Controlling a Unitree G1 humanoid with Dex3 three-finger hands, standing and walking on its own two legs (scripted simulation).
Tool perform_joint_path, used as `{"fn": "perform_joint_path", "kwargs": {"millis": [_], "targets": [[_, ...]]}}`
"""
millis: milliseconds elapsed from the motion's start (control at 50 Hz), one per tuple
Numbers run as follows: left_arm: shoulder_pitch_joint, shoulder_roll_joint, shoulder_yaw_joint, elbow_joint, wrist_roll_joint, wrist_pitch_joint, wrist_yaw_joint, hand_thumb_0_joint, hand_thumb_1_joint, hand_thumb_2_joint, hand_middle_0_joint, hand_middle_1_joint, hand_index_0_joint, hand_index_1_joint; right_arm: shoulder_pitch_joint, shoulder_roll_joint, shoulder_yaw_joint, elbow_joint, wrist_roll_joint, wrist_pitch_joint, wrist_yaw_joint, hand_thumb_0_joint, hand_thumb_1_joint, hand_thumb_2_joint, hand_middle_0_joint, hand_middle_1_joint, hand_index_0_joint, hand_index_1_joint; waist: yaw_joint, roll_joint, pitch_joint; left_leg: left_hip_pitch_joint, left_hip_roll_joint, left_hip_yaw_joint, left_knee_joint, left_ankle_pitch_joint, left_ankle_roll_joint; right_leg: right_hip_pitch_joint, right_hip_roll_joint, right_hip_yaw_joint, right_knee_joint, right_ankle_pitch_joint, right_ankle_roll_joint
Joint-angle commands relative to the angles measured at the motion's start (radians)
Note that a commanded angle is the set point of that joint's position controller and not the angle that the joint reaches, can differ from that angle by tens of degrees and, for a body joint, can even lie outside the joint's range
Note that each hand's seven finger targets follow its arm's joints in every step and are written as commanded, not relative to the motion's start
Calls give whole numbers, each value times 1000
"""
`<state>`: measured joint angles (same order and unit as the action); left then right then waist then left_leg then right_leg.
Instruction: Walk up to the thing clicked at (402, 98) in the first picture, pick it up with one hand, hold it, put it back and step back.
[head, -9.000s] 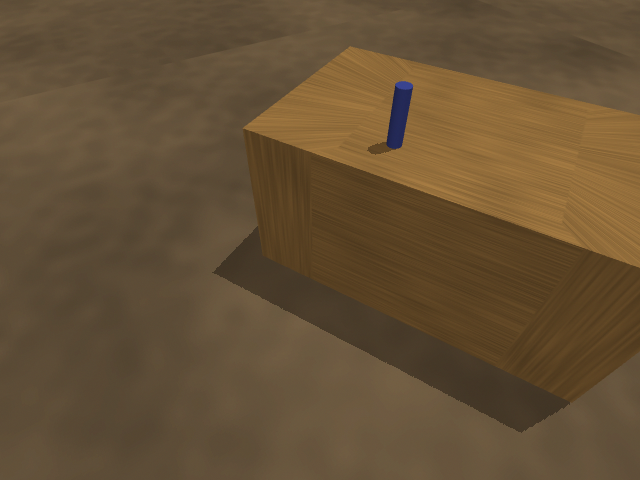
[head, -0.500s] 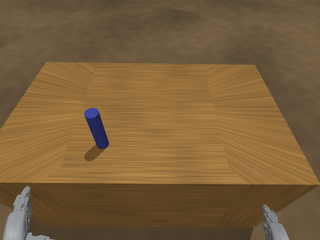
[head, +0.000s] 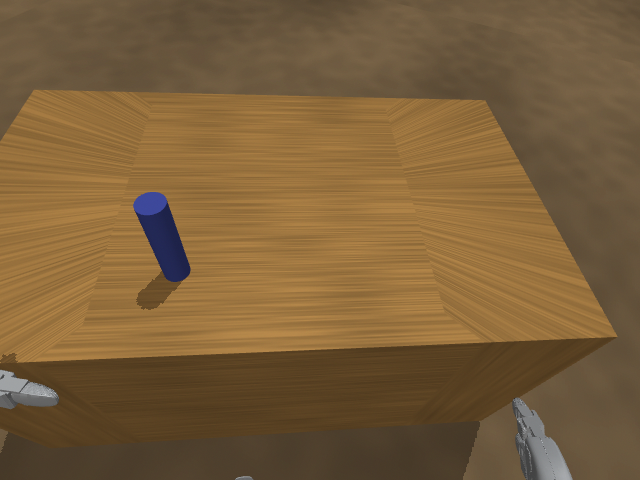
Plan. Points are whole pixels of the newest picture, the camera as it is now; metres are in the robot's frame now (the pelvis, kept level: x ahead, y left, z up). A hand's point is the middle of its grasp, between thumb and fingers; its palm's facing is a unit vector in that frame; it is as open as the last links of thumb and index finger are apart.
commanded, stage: go down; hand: left
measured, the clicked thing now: (165, 241) +0.50 +0.24 -0.05
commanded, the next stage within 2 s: approach in 1.96 s
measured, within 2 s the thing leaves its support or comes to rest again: neither
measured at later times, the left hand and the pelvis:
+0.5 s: hand out of the picture +0.32 +0.38 +0.02, palm faces +0.29 -0.96 -0.06, open 17.3 cm; pelvis -0.01 +0.01 -0.02, yaw +0 degrees
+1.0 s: hand out of the picture +0.35 +0.41 +0.03, palm faces +0.27 -0.96 +0.02, open 17.6 cm; pelvis -0.01 +0.01 -0.04, yaw -1 degrees
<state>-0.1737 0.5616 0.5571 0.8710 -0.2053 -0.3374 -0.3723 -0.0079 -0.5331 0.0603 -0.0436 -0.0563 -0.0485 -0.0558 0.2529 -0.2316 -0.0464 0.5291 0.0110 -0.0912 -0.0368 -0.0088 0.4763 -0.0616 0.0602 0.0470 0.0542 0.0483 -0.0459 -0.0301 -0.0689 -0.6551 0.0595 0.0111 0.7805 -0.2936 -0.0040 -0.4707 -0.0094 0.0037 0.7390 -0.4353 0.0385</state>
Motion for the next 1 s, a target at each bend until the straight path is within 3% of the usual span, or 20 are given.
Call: {"fn": "perform_joint_path", "kwargs": {"millis": [0,20,40,80,100,120,140,200,220,240,340,380,480,640,660,700,760,860,900,980], "targets": [[-150,282,65,-187,-22,-58,-15,0,-568,54,-46,-49,-48,-52,-12,-180,-61,-197,-3,-62,-16,0,498,-59,50,50,49,50,43,163,-304,353,-7,-23,-70,229,3,-85,34,-42,-70,226,-49],[-143,276,62,-164,-22,-56,-17,0,-586,68,-43,-57,-43,-62,-22,-184,-68,-217,-3,-63,-20,0,500,-60,49,50,49,50,27,135,-288,330,-7,-24,-58,227,8,-91,33,-40,-66,234,-44],[-207,310,73,-264,-24,-65,-11,0,-576,69,-43,-54,-43,-60,-19,-185,-69,-211,-5,-62,-21,0,486,-63,49,50,49,50,44,159,-331,339,-10,-23,-52,232,5,-83,32,-36,-57,241,-47],[-179,318,81,-254,-16,-58,-5,0,-582,74,-42,-50,-38,-59,30,-181,-68,-193,-4,-58,-27,0,492,-63,49,50,49,50,42,165,-329,339,-11,-22,-42,243,8,-94,33,-36,-54,248,-44],[-149,302,78,-208,-15,-52,-2,0,-565,80,-43,-51,-38,-62,38,-181,-71,-191,-4,-56,-29,0,481,-66,49,50,49,50,33,136,-285,303,-15,-17,-36,226,12,-102,31,-33,-55,243,-40],[-201,313,80,-276,-17,-60,0,0,-554,81,-42,-57,-40,-65,21,-181,-73,-194,-4,-59,-28,0,473,-68,49,50,49,50,42,162,-300,304,-15,-16,-37,211,7,-108,31,-31,-45,230,-45],[-204,321,86,-246,-15,-59,0,0,-538,93,-41,-56,-37,-66,24,-195,-88,-200,-3,-62,-32,0,466,-70,49,50,49,50,21,171,-301,310,-11,-20,-30,208,7,-127,33,-33,-42,223,-42],[-252,332,88,-313,-9,-66,-1,0,-515,87,-39,-54,-37,-61,35,-196,-92,-225,-4,-67,-34,0,471,-69,49,50,49,50,17,205,-299,315,-5,-29,-43,129,-3,-144,34,-37,-33,162,-49],[-219,342,100,-249,-5,-60,1,0,-537,80,-43,-57,-43,-63,28,-194,-82,-232,-4,-69,-36,0,475,-67,49,50,49,50,19,188,-281,297,-4,-35,-37,140,0,-150,36,-40,-30,165,-48],[-262,327,84,-292,-11,-65,-6,0,-495,86,-41,-55,-42,-60,33,-167,-66,-221,-2,-69,-36,0,463,-70,49,50,49,50,17,204,-270,287,-10,-24,-34,123,0,-154,33,-34,-30,160,-49],[-309,410,143,-194,-33,-74,-48,0,-509,91,-40,-57,-40,-62,39,-181,-61,-242,0,-82,-42,0,453,-74,49,50,49,50,-4,170,-293,252,-14,-23,21,185,19,-165,31,-31,1,221,-39],[-351,402,120,-179,-35,-77,-75,0,-474,100,-37,-58,-38,-62,27,-161,-35,-253,-3,-86,-38,0,449,-76,49,50,49,50,-12,180,-288,236,-18,-17,25,134,20,-199,29,-27,3,181,-42],[-385,470,167,-92,-54,-71,-125,0,-582,73,-42,-59,-46,-61,61,-202,-54,-282,-6,-98,-37,0,501,-61,49,50,49,50,-20,194,-314,231,-4,-44,33,99,12,-253,41,-46,33,135,-49],[-470,543,208,-64,-70,-87,-169,0,-598,84,-39,-70,-44,-72,43,-190,-17,-353,-7,-119,-37,0,525,-56,49,50,49,50,-11,220,-342,166,-8,-48,59,31,10,-291,45,-47,70,76,-55],[-480,578,228,-80,-73,-90,-171,0,-593,82,-41,-68,-44,-71,39,-206,-27,-391,-7,-124,-41,0,524,-56,49,50,49,50,-16,227,-374,183,-9,-44,64,42,11,-273,44,-43,69,87,-53],[-486,571,219,-62,-71,-86,-184,0,-567,76,-44,-59,-46,-61,55,-210,-20,-418,-8,-134,-47,0,523,-56,49,50,49,50,-33,213,-399,209,-4,-46,77,83,12,-278,49,-46,71,118,-49],[-517,599,228,-64,-73,-81,-201,0,-592,93,-44,-69,-44,-75,122,-197,-20,-312,-13,-125,-48,0,522,-58,49,50,49,50,-27,279,-402,215,0,-55,87,101,8,-332,50,-49,91,111,-52],[-494,622,243,-17,-64,-62,-204,0,-565,94,-42,-60,-42,-67,85,-220,-29,-371,-16,-135,-48,0,526,-57,49,50,49,50,-21,293,-383,194,10,-75,79,78,-3,-366,55,-64,112,77,-57],[-520,618,234,-25,-64,-54,-204,0,-560,98,-40,-61,-40,-68,107,-187,5,-358,-15,-135,-46,0,529,-56,49,50,49,50,-22,303,-372,187,11,-74,84,87,-1,-375,56,-66,117,81,-58],[-532,640,242,-29,-59,-46,-203,0,-565,96,-42,-58,-40,-67,95,-193,9,-403,-16,-139,-49,0,525,-57,49,50,49,50,-31,269,-401,184,3,-57,112,128,10,-343,54,-59,112,126,-54]]}}
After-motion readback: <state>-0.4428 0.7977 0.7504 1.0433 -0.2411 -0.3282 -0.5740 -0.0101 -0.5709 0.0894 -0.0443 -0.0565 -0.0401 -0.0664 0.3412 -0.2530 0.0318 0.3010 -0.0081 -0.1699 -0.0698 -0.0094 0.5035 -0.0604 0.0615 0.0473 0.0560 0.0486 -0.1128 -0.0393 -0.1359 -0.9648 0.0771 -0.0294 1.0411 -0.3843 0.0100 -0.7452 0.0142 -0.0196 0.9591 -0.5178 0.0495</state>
